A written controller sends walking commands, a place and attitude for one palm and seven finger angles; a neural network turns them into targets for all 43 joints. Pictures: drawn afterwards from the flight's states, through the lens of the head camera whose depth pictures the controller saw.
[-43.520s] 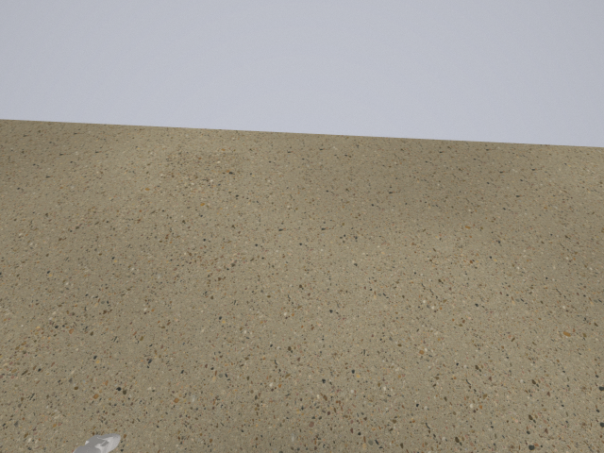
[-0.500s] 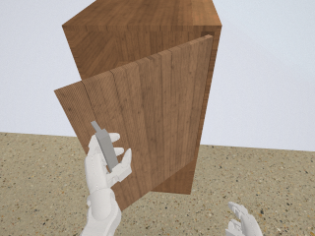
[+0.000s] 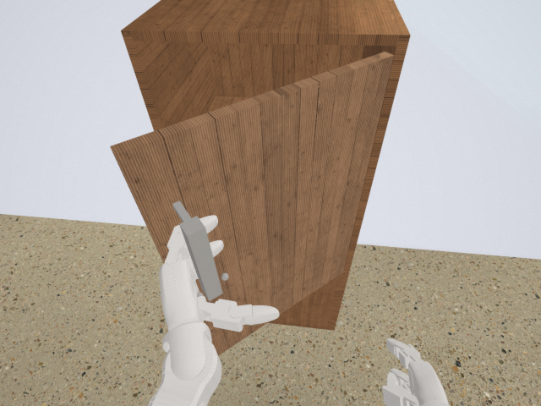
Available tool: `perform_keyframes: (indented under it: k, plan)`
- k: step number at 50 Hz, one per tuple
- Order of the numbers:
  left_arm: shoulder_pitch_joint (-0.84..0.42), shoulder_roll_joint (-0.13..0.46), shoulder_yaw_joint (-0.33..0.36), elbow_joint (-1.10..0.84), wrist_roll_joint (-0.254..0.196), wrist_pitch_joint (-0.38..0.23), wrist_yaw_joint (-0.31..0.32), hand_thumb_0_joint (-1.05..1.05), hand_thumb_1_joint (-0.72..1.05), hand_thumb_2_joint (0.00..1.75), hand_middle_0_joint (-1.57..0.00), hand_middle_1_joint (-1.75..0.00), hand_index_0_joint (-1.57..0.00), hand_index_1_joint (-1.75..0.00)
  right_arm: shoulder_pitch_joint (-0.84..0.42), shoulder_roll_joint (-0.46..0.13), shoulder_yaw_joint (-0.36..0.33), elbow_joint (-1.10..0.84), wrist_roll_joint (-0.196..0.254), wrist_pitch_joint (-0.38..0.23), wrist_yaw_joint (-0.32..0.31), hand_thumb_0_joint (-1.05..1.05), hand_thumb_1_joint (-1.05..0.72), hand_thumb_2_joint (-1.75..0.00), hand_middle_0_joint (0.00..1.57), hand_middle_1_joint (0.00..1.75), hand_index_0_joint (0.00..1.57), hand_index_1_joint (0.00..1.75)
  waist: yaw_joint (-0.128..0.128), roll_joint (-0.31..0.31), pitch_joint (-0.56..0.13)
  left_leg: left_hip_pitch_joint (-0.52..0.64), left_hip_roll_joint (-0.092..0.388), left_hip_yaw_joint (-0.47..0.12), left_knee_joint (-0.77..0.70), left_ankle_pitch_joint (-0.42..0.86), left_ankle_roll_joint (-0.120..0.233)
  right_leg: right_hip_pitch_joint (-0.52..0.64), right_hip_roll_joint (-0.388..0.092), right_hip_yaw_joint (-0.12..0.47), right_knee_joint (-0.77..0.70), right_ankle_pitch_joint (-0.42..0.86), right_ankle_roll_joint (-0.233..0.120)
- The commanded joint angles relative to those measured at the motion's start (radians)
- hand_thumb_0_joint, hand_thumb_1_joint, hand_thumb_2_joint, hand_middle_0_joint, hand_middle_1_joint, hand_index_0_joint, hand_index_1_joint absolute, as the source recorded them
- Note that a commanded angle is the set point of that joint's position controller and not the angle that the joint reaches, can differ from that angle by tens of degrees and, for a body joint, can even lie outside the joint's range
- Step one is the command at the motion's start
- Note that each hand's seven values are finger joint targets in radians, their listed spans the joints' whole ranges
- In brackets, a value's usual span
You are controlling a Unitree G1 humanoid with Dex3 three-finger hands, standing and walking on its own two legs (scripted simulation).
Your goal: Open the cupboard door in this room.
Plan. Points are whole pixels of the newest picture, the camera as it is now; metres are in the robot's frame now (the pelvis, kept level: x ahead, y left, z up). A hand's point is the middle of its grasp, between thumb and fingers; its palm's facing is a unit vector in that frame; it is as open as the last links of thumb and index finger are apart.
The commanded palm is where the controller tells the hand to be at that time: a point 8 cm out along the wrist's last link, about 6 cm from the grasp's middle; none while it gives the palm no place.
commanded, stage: open thumb and fingers to let go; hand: left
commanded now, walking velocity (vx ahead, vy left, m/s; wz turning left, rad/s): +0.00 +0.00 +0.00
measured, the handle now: (197, 252) +0.29 +0.13 +0.11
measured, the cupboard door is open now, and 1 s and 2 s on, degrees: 41 44 44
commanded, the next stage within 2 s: slide the hand sideways off the handle in 0.06 s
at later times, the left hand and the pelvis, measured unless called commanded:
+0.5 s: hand (224, 312) +0.21 +0.08 +0.10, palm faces -0.14 -0.99 +0.02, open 16.1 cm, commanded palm +0.19 +0.14 +0.10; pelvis -0.02 +0.02 +0.00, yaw -2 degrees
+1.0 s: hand (180, 341) +0.18 +0.12 +0.10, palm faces -0.05 -1.00 -0.04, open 16.3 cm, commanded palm +0.15 +0.19 +0.10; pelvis +0.00 +0.00 -0.01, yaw -2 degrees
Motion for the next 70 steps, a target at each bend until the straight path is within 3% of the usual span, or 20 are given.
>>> perform_keyframes:
  k: [1, 8, 9, 10, 11, 13, 14, 15, 18, 24, 29, 38, 43, 49, 53, 57, 60, 62, 67, 70]
  plan:
    - [-0.221, -0.094, -0.064, -0.218, 0.011, -0.046, 0.007, 0.0, -0.5, 0.3, -0.16, -0.35, -0.16, -0.35, -0.144, -0.083, -0.032, -0.18, -0.002, -0.048, -0.002, 0.0, -0.9, -0.9, 0.2, 0.3, 0.2, 0.3, -0.025, -0.117, -0.147, 0.175, 0.013, -0.029, -0.082, 0.168, 0.031, -0.1, -0.017, 0.039, -0.148, 0.278, 0.023]
    - [-0.246, -0.102, -0.062, -0.213, 0.008, -0.033, 0.024, 0.0, -0.5, 0.3, -0.15, -0.3, -0.15, -0.3, -0.166, -0.078, -0.027, -0.172, -0.004, -0.043, 0.001, 0.0, -0.9, -0.9, 0.2, 0.3, 0.2, 0.3, -0.023, -0.104, -0.134, 0.168, 0.012, -0.031, -0.086, 0.128, 0.026, -0.115, -0.014, 0.034, -0.158, 0.207, 0.018]
    - [-0.237, 0.006, -0.209, -0.211, 0.077, -0.081, -0.165, 0.0, -0.5, 0.3, -0.15, -0.3, -0.15, -0.3, -0.112, -0.113, -0.025, -0.161, -0.005, -0.045, 0.011, 0.0, -0.9, -0.9, 0.2, 0.3, 0.2, 0.3, -0.104, -0.145, -0.063, 0.184, 0.005, -0.031, -0.089, 0.137, 0.039, -0.168, -0.019, 0.063, -0.154, 0.253, 0.033]
    - [-0.275, 0.101, -0.105, -0.277, 0.033, -0.125, -0.266, 0.0, -0.5, 0.3, -0.15, -0.3, -0.15, -0.3, -0.095, -0.105, -0.035, -0.182, 0.012, -0.048, 0.002, 0.0, -0.9, -0.9, 0.2, 0.3, 0.2, 0.3, -0.063, -0.095, -0.146, 0.182, 0.008, -0.026, -0.096, 0.144, 0.041, -0.129, -0.022, 0.073, -0.138, 0.28, 0.026]
    - [-0.252, 0.134, -0.089, -0.294, 0.011, -0.152, -0.345, 0.0, -0.5, 0.3, -0.15, -0.3, -0.15, -0.3, -0.096, -0.104, -0.03, -0.192, 0.016, -0.054, -0.008, 0.0, -0.9, -0.9, 0.2, 0.3, 0.2, 0.3, -0.052, -0.056, -0.182, 0.199, 0.006, -0.019, -0.094, 0.156, 0.042, -0.106, -0.023, 0.078, -0.13, 0.302, 0.021]
    - [-0.231, 0.148, -0.082, -0.263, -0.064, -0.174, -0.488, 0.0, -0.5, 0.3, -0.15, -0.3, -0.15, -0.3, -0.091, -0.102, -0.016, -0.207, 0.034, -0.076, -0.022, 0.0, -0.9, -0.9, 0.2, 0.3, 0.2, 0.3, -0.071, -0.069, -0.136, 0.193, 0.005, -0.019, -0.098, 0.123, 0.043, -0.126, -0.02, 0.069, -0.146, 0.277, 0.025]
    - [-0.221, 0.141, -0.065, -0.269, -0.112, -0.171, -0.531, 0.0, -0.5, 0.3, -0.15, -0.3, -0.15, -0.3, -0.096, -0.103, -0.012, -0.222, 0.042, -0.086, -0.026, 0.0, -0.9, -0.9, 0.2, 0.3, 0.2, 0.3, -0.06, -0.034, -0.13, 0.195, 0.006, -0.025, -0.11, 0.101, 0.04, -0.124, -0.017, 0.064, -0.151, 0.244, 0.021]
    - [-0.213, 0.135, -0.04, -0.261, -0.152, -0.167, -0.547, 0.0, -0.5, 0.3, -0.15, -0.3, -0.15, -0.3, -0.104, -0.097, -0.006, -0.231, 0.047, -0.101, -0.032, 0.0, -0.9, -0.9, 0.2, 0.3, 0.2, 0.3, -0.062, -0.064, -0.1, 0.184, 0.008, -0.029, -0.12, 0.063, 0.038, -0.136, -0.011, 0.056, -0.163, 0.198, 0.026]
    - [-0.125, 0.136, 0.053, -0.254, -0.213, -0.147, -0.513, 0.0, -0.5, 0.3, -0.15, -0.3, -0.15, -0.3, -0.117, -0.101, -0.003, -0.241, 0.052, -0.135, -0.035, 0.0, -0.9, -0.9, 0.2, 0.3, 0.2, 0.3, -0.026, -0.079, -0.08, 0.156, 0.009, -0.032, -0.142, 0.001, 0.028, -0.136, -0.004, 0.043, -0.182, 0.109, 0.029]
    - [-0.02, 0.213, 0.149, -0.27, -0.16, -0.149, -0.417, 0.0, -0.5, 0.3, -0.15, -0.3, -0.15, -0.3, -0.1, -0.111, -0.009, -0.248, 0.038, -0.151, -0.012, 0.0, -0.9, -0.9, 0.2, 0.3, 0.2, 0.3, -0.001, -0.088, -0.067, 0.117, 0.013, -0.02, -0.152, -0.015, 0.026, -0.13, 0.0, 0.044, -0.168, 0.073, 0.025]
    - [0.104, 0.23, 0.177, -0.308, -0.156, -0.151, -0.42, 0.0, -0.5, 0.3, -0.15, -0.3, -0.15, -0.3, -0.087, -0.111, -0.014, -0.271, 0.037, -0.145, 0.0, 0.0, -0.9, -0.9, 0.2, 0.3, 0.2, 0.3, 0.011, -0.065, -0.073, 0.103, 0.015, -0.001, -0.134, 0.016, 0.026, -0.123, 0.003, 0.049, -0.157, 0.103, 0.024]
    - [0.203, 0.252, 0.192, -0.436, -0.191, -0.201, -0.489, 0.0, -0.5, 0.3, -0.15, -0.3, -0.15, -0.3, -0.037, -0.119, -0.029, -0.29, 0.044, -0.176, -0.009, 0.0, -0.9, -0.9, 0.2, 0.3, 0.2, 0.3, -0.023, -0.056, -0.086, 0.082, 0.01, 0.011, -0.065, 0.062, 0.031, -0.167, 0.002, 0.066, -0.126, 0.187, 0.04]
    - [0.308, 0.279, 0.219, -0.472, -0.227, -0.233, -0.55, 0.0, -0.5, 0.3, -0.15, -0.3, -0.15, -0.3, -0.005, -0.126, -0.038, -0.294, 0.05, -0.209, -0.015, 0.0, -0.9, -0.9, 0.2, 0.3, 0.2, 0.3, -0.023, -0.082, -0.11, 0.057, 0.004, 0.007, -0.03, 0.097, 0.035, -0.164, -0.003, 0.071, -0.1, 0.271, 0.051]
    - [0.379, 0.346, 0.32, -0.469, -0.271, -0.243, -0.618, 0.0, -0.5, 0.3, -0.15, -0.3, -0.15, -0.3, 0.002, -0.125, -0.047, -0.285, 0.059, -0.221, -0.032, 0.0, -0.9, -0.9, 0.2, 0.3, 0.2, 0.3, -0.017, -0.097, -0.107, 0.012, -0.003, 0.002, 0.01, 0.116, 0.034, -0.146, -0.019, 0.106, -0.098, 0.352, 0.069]
    - [0.409, 0.346, 0.352, -0.459, -0.307, -0.252, -0.661, 0.0, -0.5, 0.3, -0.15, -0.3, -0.15, -0.3, 0.001, -0.122, -0.046, -0.282, 0.066, -0.225, -0.042, 0.0, -0.9, -0.9, 0.2, 0.3, 0.2, 0.3, -0.012, -0.058, -0.103, 0.007, -0.005, 0.001, 0.02, 0.127, 0.029, -0.155, -0.023, 0.105, -0.09, 0.387, 0.074]
    - [0.47, 0.36, 0.394, -0.451, -0.338, -0.257, -0.69, 0.0, -0.5, 0.3, -0.15, -0.3, -0.15, -0.3, 0.0, -0.119, -0.053, -0.283, 0.071, -0.232, -0.046, 0.0, -0.9, -0.9, 0.2, 0.3, 0.2, 0.3, 0.001, -0.091, -0.122, 0.0, -0.006, -0.005, 0.028, 0.143, 0.029, -0.139, -0.027, 0.109, -0.081, 0.442, 0.084]
    - [0.487, 0.358, 0.39, -0.473, -0.346, -0.264, -0.713, 0.0, -0.5, 0.3, -0.15, -0.3, -0.15, -0.3, -0.008, -0.118, -0.055, -0.287, 0.074, -0.235, -0.046, 0.0, -0.9, -0.9, 0.2, 0.3, 0.2, 0.3, 0.003, -0.053, -0.123, 0.005, -0.007, -0.003, 0.029, 0.154, 0.031, -0.143, -0.025, 0.101, -0.075, 0.436, 0.08]
    - [0.497, 0.367, 0.403, -0.468, -0.356, -0.271, -0.725, 0.0, -0.5, 0.3, -0.15, -0.3, -0.15, -0.3, -0.006, -0.119, -0.058, -0.285, 0.076, -0.241, -0.048, 0.0, -0.9, -0.9, 0.2, 0.3, 0.2, 0.3, 0.0, -0.08, -0.118, -0.002, -0.006, -0.01, 0.03, 0.152, 0.031, -0.153, -0.022, 0.098, -0.073, 0.439, 0.083]
    - [0.452, 0.379, 0.403, -0.464, -0.369, -0.284, -0.751, 0.0, -0.5, 0.3, -0.15, -0.3, -0.15, -0.3, -0.008, -0.128, -0.058, -0.278, 0.078, -0.258, -0.057, 0.0, -0.9, -0.9, 0.2, 0.3, 0.2, 0.3, -0.012, -0.054, -0.089, -0.009, -0.004, -0.017, 0.03, 0.095, 0.033, -0.206, -0.013, 0.096, -0.09, 0.293, 0.07]
    - [0.403, 0.357, 0.358, -0.478, -0.365, -0.289, -0.747, 0.0, -0.5, 0.3, -0.15, -0.3, -0.15, -0.3, -0.013, -0.135, -0.053, -0.277, 0.078, -0.276, -0.058, 0.0, -0.9, -0.9, 0.2, 0.3, 0.2, 0.3, -0.02, -0.029, -0.08, 0.004, -0.001, -0.025, 0.023, 0.069, 0.037, -0.231, -0.003, 0.08, -0.089, 0.21, 0.056]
